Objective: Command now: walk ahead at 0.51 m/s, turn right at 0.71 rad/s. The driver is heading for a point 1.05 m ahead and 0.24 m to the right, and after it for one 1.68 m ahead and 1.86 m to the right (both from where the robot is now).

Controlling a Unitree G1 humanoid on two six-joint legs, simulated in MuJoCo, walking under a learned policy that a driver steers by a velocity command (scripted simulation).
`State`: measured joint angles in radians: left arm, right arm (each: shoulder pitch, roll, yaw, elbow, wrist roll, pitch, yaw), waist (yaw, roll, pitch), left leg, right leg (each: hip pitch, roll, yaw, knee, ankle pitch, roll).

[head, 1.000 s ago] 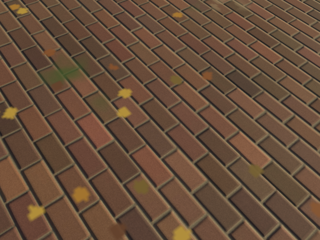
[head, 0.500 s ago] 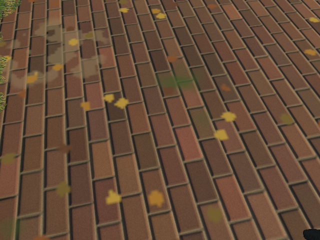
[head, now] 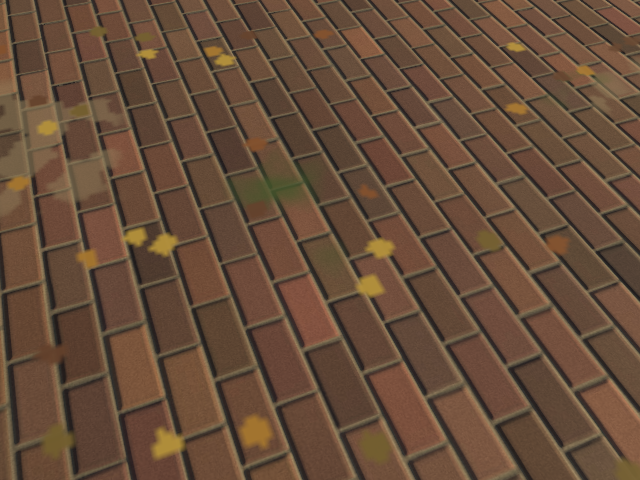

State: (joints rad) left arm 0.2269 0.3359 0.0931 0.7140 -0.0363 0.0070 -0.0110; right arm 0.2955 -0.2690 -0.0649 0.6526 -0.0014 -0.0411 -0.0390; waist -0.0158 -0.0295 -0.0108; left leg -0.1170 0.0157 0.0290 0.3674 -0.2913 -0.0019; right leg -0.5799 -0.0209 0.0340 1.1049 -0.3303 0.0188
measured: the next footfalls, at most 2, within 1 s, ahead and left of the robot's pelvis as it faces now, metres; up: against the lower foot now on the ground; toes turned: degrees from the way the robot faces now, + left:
right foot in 0.30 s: +0.26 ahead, -0.23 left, +0.00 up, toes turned -22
left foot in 0.82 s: +0.72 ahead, -0.38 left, +0.00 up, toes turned -24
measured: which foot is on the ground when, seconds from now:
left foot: down 0.00-0.34, up 0.36-0.80, down 0.82-1.00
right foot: up 0.00-0.28, down 0.30-0.82, up 0.84-1.00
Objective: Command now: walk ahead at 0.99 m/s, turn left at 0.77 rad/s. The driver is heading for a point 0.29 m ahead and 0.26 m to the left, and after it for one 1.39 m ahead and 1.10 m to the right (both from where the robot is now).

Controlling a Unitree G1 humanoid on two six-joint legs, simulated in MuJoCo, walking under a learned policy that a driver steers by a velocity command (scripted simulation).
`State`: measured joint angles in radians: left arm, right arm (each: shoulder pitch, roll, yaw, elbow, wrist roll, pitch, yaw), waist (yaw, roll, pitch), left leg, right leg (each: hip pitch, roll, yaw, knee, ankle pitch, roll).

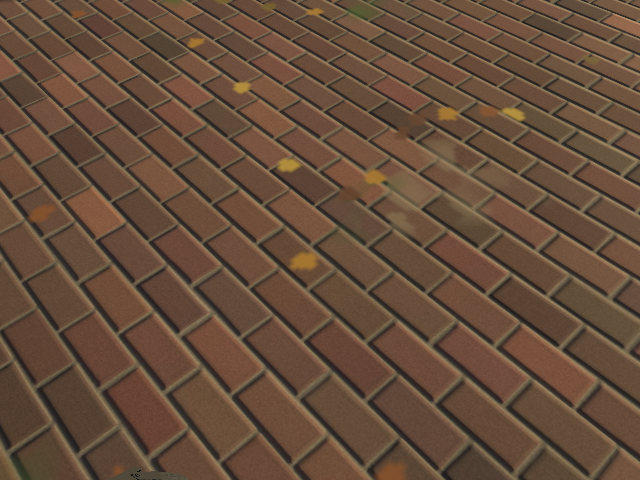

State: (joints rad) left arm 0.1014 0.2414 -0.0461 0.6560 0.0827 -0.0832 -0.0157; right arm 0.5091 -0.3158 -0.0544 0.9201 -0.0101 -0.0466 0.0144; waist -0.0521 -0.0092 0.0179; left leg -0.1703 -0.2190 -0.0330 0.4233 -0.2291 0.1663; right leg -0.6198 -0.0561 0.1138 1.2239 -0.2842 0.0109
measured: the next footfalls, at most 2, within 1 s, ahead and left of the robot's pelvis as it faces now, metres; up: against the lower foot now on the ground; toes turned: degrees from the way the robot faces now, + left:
right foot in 0.22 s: +0.44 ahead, -0.18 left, +0.00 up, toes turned +15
left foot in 0.62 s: +0.73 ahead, +0.18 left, +0.00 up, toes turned +19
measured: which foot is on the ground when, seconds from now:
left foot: down 0.00-0.20, up 0.22-0.60, down 0.62-1.00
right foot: up 0.00-0.20, down 0.22-0.64, up 0.66-1.00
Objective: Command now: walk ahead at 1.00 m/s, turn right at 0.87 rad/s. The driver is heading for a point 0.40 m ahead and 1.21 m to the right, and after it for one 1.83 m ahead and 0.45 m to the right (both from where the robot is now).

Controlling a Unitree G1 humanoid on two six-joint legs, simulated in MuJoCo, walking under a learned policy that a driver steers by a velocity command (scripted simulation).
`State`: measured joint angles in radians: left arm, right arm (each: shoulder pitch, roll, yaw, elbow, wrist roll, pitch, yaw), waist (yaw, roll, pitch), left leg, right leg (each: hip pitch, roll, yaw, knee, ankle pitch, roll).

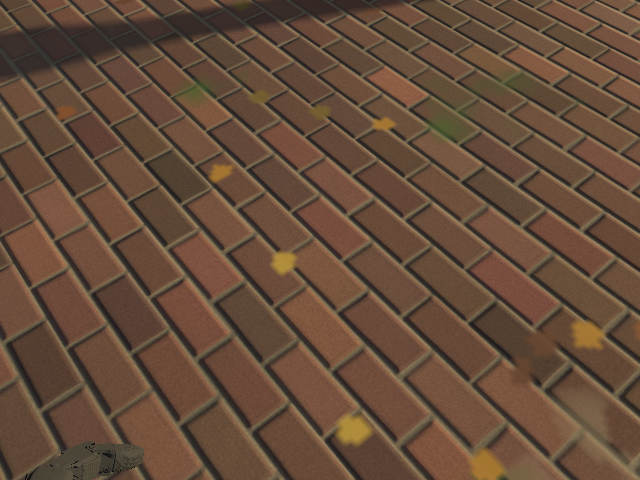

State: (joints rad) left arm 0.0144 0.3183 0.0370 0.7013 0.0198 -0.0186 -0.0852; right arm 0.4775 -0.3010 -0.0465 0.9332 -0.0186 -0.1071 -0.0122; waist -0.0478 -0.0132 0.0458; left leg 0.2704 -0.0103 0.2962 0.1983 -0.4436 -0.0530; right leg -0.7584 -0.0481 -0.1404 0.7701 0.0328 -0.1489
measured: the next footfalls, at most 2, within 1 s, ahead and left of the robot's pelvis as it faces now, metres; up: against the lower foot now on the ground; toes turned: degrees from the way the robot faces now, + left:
right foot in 0.06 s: +0.27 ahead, -0.04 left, +0.00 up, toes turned -7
left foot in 0.50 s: +0.72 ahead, -0.01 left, +0.00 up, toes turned -32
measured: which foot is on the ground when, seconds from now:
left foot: down 0.00-0.06, up 0.08-0.48, down 0.50-0.96, up 0.98-1.00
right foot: up 0.00-0.04, down 0.06-0.48, up 0.50-0.96, down 0.98-1.00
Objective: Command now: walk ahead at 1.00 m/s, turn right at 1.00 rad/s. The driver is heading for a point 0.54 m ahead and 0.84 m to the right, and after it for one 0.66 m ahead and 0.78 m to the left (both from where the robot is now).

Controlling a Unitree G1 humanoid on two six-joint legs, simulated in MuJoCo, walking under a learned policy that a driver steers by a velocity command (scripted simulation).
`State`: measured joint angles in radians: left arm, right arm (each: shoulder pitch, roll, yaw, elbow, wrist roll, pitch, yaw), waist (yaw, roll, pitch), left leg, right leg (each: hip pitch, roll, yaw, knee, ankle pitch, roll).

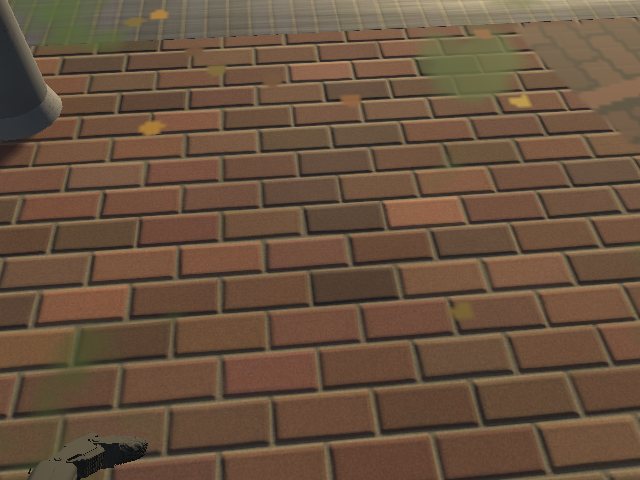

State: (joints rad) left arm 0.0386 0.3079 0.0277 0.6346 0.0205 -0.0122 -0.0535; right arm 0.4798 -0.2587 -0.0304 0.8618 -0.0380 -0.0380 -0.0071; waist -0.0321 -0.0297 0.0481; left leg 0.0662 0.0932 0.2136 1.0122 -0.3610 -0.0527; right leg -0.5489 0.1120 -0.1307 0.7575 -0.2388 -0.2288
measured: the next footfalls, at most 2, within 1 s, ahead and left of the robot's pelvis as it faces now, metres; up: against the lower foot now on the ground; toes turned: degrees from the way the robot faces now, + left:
left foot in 0.38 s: +0.58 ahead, +0.11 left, +0.00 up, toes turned -24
right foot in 0.82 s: +0.80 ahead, -0.31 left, +0.00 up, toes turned -45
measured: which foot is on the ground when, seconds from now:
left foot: up 0.00-0.36, down 0.38-0.82, up 0.84-1.00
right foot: down 0.00-0.38, up 0.40-0.80, down 0.82-1.00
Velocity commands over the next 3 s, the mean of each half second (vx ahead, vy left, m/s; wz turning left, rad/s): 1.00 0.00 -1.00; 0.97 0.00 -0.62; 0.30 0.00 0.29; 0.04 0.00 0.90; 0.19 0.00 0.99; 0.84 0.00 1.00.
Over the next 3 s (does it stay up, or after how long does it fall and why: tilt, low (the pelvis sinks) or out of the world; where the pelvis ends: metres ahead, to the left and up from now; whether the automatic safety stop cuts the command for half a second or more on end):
stays up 1.35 -0.36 0.01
